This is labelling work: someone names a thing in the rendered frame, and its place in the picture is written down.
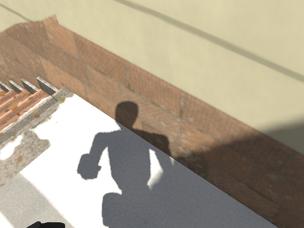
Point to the stairs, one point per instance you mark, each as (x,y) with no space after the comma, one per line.
(14,106)

